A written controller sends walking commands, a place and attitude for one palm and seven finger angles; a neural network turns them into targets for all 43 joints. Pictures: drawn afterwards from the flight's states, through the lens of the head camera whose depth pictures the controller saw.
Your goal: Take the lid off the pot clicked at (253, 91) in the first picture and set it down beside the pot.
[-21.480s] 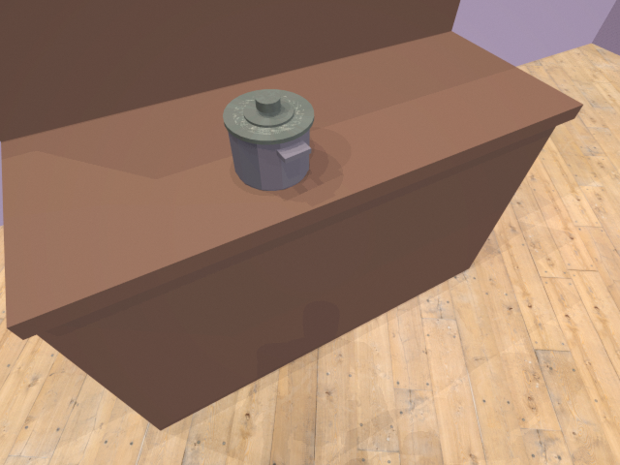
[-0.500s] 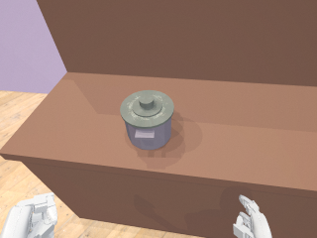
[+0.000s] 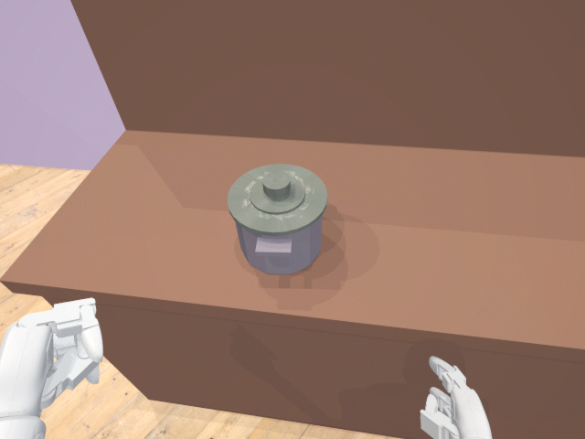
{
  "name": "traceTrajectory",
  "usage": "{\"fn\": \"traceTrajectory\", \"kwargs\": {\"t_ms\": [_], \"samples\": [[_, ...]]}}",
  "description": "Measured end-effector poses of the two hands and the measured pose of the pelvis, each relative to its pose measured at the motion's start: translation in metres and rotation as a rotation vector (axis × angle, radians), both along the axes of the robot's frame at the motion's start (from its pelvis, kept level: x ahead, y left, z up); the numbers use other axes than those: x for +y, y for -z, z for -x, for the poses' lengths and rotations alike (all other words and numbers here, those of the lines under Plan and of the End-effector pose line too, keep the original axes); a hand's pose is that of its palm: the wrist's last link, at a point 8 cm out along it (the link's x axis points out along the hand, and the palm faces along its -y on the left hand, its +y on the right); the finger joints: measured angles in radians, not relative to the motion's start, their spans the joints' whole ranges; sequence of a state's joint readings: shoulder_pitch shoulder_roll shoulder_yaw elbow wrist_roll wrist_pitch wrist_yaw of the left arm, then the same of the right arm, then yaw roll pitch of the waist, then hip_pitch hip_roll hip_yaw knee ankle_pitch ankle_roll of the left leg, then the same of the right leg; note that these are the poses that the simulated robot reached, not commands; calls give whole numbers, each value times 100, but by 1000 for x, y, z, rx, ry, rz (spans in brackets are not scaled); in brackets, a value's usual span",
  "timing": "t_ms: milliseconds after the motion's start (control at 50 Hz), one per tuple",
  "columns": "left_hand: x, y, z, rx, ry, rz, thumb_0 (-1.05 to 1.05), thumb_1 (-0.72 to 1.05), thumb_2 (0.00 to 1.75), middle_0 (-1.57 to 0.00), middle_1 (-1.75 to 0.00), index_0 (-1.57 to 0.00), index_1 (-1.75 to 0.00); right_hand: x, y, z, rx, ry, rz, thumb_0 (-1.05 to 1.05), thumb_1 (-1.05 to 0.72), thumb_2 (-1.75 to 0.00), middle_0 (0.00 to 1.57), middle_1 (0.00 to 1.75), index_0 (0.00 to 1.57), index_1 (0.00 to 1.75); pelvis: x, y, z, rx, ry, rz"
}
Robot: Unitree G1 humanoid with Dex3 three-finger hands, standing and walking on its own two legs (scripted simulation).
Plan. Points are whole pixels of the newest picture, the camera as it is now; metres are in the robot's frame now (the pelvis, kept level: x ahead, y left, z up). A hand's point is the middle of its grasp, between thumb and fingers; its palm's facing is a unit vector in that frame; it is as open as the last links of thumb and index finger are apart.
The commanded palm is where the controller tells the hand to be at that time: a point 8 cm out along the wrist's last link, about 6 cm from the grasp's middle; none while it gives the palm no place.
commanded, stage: reach forward and open the fingers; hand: left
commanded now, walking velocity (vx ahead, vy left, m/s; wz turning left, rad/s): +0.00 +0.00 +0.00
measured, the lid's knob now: (276, 184) +0.45 +0.08 +0.12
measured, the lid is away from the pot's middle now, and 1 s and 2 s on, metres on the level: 0.00 0.00 0.00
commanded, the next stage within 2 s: move the open hand above the knob in 1.14 s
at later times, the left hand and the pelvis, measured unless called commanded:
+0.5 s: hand (60, 347) +0.17 +0.28 +0.11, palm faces -0.21 -0.06 -0.98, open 3.8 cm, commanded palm +0.16 +0.27 +0.19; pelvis -0.03 +0.01 +0.00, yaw +2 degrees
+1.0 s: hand (45, 271) +0.23 +0.30 +0.17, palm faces -0.06 +0.00 -1.00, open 9.6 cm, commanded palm +0.19 +0.27 +0.23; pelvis -0.06 +0.03 +0.00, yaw +2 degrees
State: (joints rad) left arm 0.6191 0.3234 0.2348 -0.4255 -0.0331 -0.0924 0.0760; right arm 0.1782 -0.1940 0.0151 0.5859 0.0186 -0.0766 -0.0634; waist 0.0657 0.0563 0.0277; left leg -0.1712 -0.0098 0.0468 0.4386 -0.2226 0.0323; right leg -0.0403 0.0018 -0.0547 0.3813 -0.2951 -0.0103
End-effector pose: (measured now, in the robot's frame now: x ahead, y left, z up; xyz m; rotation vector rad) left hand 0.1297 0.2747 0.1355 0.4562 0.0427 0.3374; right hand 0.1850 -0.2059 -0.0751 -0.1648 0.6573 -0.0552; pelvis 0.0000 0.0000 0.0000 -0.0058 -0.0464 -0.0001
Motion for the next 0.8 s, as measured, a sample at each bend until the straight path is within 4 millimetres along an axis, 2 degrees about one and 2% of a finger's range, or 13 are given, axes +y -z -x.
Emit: {"fn": "traceTrajectory", "kwargs": {"t_ms": [60,160,200,320,400,500,540,620,660,740,800], "samples": [[1,-5,-2,-24,3,-4,1,89,90,-130,-150,-131,-150,0,1,3,3,-5,5,2,-90,-90,20,30,20,30,0,0,2,-2,0,2],[-10,-29,-12,79,56,-501,1,87,91,-129,-146,-130,-146,-2,4,1,48,-52,20,2,-90,-90,20,30,20,30,3,3,9,35,8,5],[-11,-32,-14,137,79,-667,1,84,92,-128,-143,-128,-143,-3,7,-1,70,-46,9,2,-90,-90,20,30,20,30,4,4,13,45,16,4],[1,-30,-21,353,162,-979,0,69,101,-123,-128,-124,-128,-5,12,-5,97,-39,-17,2,-91,-90,20,30,20,30,5,6,23,57,13,6],[4,-37,-21,403,211,-1014,0,57,108,-120,-115,-120,-115,-3,11,-7,71,-37,-33,2,-91,-90,20,30,20,30,7,5,25,49,-9,11],[5,-35,-31,454,302,-1001,0,42,117,-114,-98,-115,-98,2,9,-3,58,-47,-30,1,-91,-90,20,30,20,29,9,4,33,33,-28,14],[3,-39,-37,448,343,-1026,0,36,120,-112,-91,-113,-91,4,9,0,60,-56,-20,1,-91,-90,20,30,20,29,9,3,37,29,-31,15],[-4,-59,-44,353,388,-1081,0,24,126,-108,-77,-108,-77,9,8,9,59,-66,-20,1,-91,-90,20,30,20,29,12,2,43,21,-33,19],[0,-65,-47,334,375,-1085,0,18,128,-105,-70,-105,-70,11,9,14,70,-67,-33,1,-91,-90,20,30,20,29,14,2,46,21,-29,20],[13,-64,-56,364,327,-1054,0,6,133,-100,-56,-100,-56,14,15,26,103,-73,-48,1,-91,-90,20,30,20,30,17,2,53,22,-26,19],[7,-62,-58,357,351,-1044,0,-3,136,-96,-45,-97,-45,17,18,33,109,-75,-49,1,-91,-90,20,30,20,30,21,2,56,20,-26,19]]}}
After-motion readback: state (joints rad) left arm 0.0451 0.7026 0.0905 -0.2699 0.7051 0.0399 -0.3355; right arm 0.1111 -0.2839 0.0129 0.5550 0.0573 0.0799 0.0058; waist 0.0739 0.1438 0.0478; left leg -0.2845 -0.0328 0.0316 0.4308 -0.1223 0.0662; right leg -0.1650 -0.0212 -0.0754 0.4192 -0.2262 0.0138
